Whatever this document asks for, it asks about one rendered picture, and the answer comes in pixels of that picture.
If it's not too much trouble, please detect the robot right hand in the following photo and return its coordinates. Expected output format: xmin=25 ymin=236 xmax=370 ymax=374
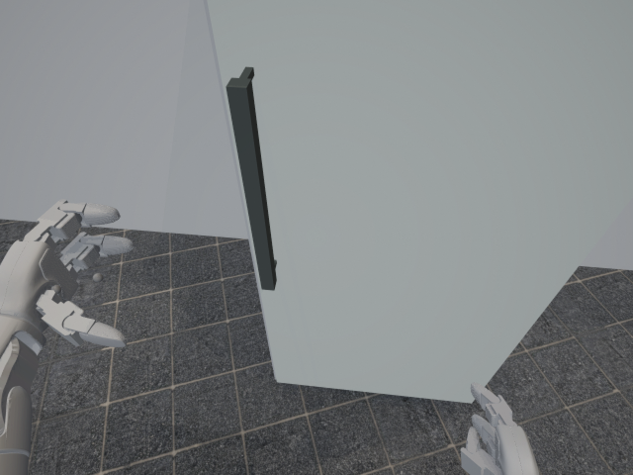
xmin=461 ymin=382 xmax=539 ymax=475

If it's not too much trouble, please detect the robot left hand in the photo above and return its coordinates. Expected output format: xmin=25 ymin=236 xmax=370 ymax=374
xmin=0 ymin=199 xmax=135 ymax=347

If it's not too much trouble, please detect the handle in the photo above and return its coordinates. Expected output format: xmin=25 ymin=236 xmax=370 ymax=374
xmin=226 ymin=67 xmax=277 ymax=291

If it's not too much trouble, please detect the fridge door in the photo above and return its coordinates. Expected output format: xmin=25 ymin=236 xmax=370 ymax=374
xmin=207 ymin=0 xmax=633 ymax=404

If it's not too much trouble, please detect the left robot forearm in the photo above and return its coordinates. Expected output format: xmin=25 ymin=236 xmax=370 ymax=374
xmin=0 ymin=314 xmax=46 ymax=475

